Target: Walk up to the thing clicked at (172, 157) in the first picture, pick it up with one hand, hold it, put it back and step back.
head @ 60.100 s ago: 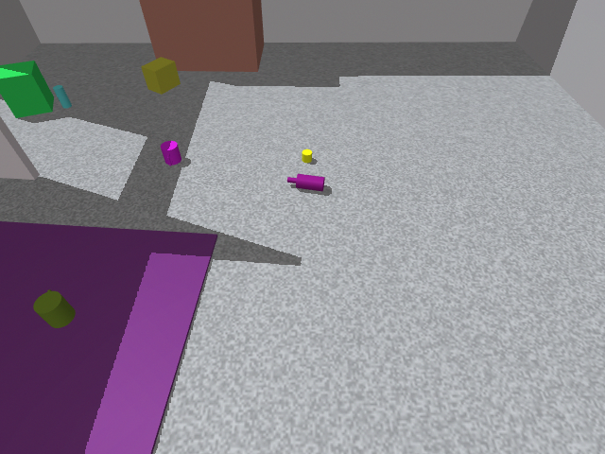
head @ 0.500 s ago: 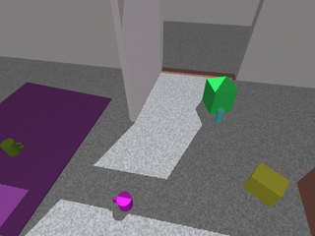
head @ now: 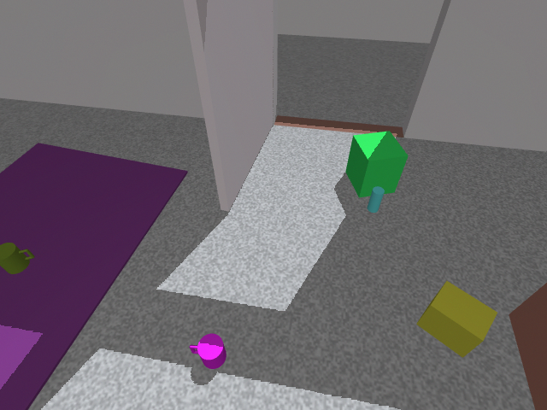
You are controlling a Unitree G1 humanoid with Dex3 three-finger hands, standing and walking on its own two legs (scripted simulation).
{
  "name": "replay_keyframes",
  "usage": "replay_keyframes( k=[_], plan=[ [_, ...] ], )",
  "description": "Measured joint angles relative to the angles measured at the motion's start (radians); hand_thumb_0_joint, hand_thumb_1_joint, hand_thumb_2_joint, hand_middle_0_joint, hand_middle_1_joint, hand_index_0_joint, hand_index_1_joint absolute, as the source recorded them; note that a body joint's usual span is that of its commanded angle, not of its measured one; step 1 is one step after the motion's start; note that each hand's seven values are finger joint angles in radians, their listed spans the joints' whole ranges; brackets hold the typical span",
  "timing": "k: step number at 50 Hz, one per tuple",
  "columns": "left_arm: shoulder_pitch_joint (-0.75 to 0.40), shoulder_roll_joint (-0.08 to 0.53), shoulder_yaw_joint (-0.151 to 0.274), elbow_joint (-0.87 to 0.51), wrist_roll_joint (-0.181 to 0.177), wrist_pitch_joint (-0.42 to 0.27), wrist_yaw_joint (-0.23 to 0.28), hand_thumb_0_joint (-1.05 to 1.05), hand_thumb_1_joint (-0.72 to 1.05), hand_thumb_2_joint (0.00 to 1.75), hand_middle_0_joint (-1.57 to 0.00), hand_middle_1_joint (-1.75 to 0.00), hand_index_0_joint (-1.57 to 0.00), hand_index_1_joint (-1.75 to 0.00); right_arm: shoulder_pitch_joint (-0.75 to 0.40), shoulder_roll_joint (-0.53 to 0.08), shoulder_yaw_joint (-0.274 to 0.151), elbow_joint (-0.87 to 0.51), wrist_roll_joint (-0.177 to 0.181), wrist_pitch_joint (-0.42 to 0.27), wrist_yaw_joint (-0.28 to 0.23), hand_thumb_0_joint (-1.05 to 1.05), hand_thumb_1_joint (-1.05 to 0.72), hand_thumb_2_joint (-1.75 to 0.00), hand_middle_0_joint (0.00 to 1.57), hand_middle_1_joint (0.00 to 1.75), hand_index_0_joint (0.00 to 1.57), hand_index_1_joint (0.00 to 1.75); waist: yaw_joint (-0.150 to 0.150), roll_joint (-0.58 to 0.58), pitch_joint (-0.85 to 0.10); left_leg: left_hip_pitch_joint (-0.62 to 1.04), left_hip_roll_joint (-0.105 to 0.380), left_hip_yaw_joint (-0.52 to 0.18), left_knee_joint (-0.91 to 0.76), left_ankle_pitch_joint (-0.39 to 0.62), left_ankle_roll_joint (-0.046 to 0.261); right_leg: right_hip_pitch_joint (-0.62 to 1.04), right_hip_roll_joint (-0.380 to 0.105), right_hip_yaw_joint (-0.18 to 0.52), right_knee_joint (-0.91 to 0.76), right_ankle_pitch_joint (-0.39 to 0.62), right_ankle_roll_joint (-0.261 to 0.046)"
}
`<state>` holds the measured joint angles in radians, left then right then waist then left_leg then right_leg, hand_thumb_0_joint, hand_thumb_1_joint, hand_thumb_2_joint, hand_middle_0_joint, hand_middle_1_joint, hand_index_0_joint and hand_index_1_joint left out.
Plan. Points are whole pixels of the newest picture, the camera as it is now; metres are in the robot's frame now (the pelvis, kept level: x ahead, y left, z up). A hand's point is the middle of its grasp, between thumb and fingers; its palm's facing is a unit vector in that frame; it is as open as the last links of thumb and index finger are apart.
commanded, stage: stand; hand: left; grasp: from above
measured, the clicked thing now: (207, 350) +0.47 +0.24 -0.73
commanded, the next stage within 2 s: step back in 0.94 s
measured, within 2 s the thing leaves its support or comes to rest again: neither
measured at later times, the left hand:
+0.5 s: hand out of the picture +0.08 +0.24 -0.16, palm faces +0.00 -0.94 -0.34, open 7.4 cm
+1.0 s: hand out of the picture +0.10 +0.25 -0.15, palm faces +0.02 -0.93 -0.35, open 7.4 cm
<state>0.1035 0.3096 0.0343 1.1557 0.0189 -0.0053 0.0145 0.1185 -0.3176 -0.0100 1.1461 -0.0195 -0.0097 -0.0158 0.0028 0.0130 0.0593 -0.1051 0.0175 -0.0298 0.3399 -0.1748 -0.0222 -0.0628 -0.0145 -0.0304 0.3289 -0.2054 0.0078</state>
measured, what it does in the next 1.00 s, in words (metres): stands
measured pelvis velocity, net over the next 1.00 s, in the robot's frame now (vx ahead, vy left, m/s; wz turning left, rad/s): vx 0.01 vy -0.01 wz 0.00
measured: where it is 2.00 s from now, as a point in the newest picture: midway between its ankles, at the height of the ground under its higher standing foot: outside the picture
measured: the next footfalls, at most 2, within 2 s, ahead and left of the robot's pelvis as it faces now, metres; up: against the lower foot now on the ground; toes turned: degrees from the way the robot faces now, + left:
right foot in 1.66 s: -0.08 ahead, -0.09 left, +0.00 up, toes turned -1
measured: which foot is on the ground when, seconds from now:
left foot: down 0.00-1.00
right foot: down 0.00-1.00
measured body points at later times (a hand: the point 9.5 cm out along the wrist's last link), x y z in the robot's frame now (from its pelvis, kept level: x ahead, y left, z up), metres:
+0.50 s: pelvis +0.01 +0.00 +0.00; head +0.02 -0.01 +0.45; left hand +0.08 +0.29 -0.13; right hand +0.07 -0.30 -0.14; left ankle +0.01 +0.13 -0.75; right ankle -0.01 -0.12 -0.75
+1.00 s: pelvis +0.01 -0.01 +0.00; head +0.04 -0.02 +0.45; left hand +0.10 +0.29 -0.13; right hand +0.10 -0.30 -0.14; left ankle +0.01 +0.13 -0.75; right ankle -0.01 -0.12 -0.75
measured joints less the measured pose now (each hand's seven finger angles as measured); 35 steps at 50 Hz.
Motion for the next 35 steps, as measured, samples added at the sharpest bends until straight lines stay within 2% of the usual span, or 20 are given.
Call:
replay_keyframes(
  k=[35],
  plan=[
    [-0.007, 0.01, -0.012, -0.011, -0.007, -0.006, -0.008, 0.0, 0.91, 0.9, -0.21, -0.3, -0.2, -0.3, -0.014, -0.019, 0.006, 0.005, 0.003, -0.002, 0.007, 0.01, -0.91, -0.9, 0.2, 0.3, 0.21, 0.3, -0.003, 0.0, -0.005, 0.003, 0.004, 0.001, -0.019, -0.011, -0.007, -0.004, 0.003, 0.0, -0.005, -0.018, -0.007]
  ],
)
